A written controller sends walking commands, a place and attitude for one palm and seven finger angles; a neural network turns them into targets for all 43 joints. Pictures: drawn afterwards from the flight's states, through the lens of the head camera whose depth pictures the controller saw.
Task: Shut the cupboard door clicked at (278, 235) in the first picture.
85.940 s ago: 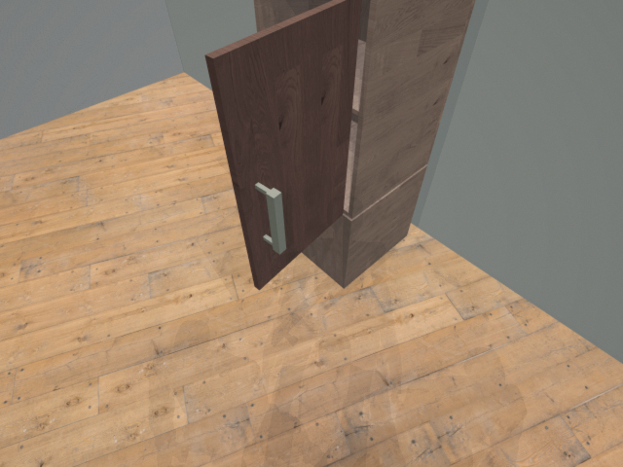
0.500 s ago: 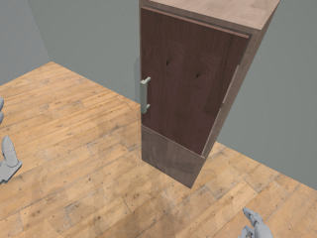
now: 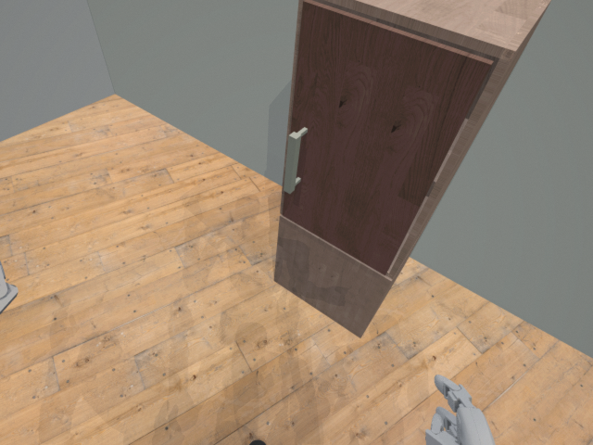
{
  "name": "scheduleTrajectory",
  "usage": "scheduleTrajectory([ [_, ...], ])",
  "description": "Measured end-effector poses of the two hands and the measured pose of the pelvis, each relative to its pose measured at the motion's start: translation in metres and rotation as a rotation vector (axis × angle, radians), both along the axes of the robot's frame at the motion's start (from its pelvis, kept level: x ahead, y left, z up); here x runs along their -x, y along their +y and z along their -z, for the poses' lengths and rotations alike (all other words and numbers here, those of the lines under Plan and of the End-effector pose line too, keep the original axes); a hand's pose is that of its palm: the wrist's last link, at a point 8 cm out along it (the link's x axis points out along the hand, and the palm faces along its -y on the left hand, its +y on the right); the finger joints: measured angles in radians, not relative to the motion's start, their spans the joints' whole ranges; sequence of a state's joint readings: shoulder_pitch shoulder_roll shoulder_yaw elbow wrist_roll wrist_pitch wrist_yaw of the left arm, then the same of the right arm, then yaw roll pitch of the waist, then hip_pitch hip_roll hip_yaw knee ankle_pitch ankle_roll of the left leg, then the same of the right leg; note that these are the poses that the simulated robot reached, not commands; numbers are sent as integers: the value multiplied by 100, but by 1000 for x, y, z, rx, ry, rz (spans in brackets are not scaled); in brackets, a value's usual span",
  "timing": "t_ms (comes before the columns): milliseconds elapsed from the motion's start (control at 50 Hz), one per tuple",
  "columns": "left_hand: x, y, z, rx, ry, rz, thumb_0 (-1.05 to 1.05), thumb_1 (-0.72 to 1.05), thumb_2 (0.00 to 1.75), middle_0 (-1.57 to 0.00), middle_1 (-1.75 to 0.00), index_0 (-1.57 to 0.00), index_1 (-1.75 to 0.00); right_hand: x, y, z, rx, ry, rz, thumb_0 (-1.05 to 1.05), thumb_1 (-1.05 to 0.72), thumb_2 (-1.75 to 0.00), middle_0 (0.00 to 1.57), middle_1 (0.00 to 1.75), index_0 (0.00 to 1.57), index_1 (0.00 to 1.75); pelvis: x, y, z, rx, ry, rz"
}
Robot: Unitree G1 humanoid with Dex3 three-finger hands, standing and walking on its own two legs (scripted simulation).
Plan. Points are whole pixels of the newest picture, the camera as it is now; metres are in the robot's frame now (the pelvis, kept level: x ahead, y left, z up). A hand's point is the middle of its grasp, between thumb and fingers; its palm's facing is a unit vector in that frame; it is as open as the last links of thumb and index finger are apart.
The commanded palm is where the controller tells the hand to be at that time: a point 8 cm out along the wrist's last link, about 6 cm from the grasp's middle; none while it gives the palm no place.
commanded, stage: step back with the hand held close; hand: left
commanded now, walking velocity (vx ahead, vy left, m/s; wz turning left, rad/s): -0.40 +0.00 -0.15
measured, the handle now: (296, 161) +0.77 +0.05 -0.09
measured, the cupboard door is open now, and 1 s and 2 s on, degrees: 0 0 0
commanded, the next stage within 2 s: stop stepping back and stand still in 0.08 s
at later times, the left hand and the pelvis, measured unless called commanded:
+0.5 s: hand out of the picture +0.14 +0.30 +0.18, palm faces +0.53 -0.83 -0.17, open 7.4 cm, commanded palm +0.08 +0.31 +0.18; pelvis -0.09 +0.02 -0.03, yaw -5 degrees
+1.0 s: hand out of the picture +0.13 +0.31 +0.15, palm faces +0.47 -0.82 -0.32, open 7.4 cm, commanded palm +0.08 +0.32 +0.18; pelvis -0.10 +0.04 +0.00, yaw -8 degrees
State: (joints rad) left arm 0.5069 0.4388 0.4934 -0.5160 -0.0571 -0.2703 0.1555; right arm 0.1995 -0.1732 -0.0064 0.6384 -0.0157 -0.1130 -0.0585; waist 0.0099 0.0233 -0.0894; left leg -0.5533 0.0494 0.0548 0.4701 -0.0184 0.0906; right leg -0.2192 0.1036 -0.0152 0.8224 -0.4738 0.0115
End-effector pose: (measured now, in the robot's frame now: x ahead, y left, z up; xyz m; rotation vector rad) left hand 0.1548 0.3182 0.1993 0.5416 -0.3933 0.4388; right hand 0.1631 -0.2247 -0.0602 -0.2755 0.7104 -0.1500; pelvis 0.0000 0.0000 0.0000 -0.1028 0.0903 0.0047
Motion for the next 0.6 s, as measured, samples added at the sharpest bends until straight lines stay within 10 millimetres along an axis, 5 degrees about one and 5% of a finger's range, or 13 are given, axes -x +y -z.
scheduleTrajectory([
  [140, 12, -34, 23, 16, 40, 136, 1, 90, 90, -21, -30, -20, -30, 20, 2, 8, -29, -63, -44, 1, -90, -90, 20, 30, 21, 30, 60, -8, 14, -44, 41, 117],
  [260, 48, -66, 4, -64, -28, 324, 2, 89, 90, -22, -30, -21, -30, 94, -15, 15, -37, -46, 73, 1, -90, -90, 20, 30, 21, 30, 100, -11, 20, 5, -65, 86],
  [340, 88, -50, -15, -150, -81, 282, 1, 89, 90, -22, -30, -22, -30, 146, -32, 15, 2, -31, 174, 1, -90, -90, 20, 30, 21, 30, 97, -10, 23, -25, -122, 76],
  [400, 100, -22, -16, -108, -137, 167, 1, 88, 90, -22, -30, -22, -30, 178, -43, 24, 41, 17, 241, 1, -90, -90, 20, 30, 20, 30, 86, 0, 23, -39, -143, 129],
  [460, 83, 10, -1, 36, -208, 60, 0, 89, 90, -22, -30, -22, -30, 198, -47, 35, 79, 69, 272, 1, -90, -90, 20, 30, 20, 30, 79, 14, 27, -36, -144, 127],
  [520, 44, 26, 31, 220, -152, 13, 0, 89, 90, -21, -30, -21, -30, 207, -37, 41, 93, 121, 270, 1, -91, -90, 20, 30, 20, 30, 92, 28, 31, -52, -149, 89],
  [600, 21, -3, 50, 234, 65, 145, 1, 90, 90, -20, -30, -19, -29, 212, -5, 25, 23, 79, 266, 1, -91, -90, 20, 30, 20, 30, 118, 37, 15, -52, -129, 125],
])
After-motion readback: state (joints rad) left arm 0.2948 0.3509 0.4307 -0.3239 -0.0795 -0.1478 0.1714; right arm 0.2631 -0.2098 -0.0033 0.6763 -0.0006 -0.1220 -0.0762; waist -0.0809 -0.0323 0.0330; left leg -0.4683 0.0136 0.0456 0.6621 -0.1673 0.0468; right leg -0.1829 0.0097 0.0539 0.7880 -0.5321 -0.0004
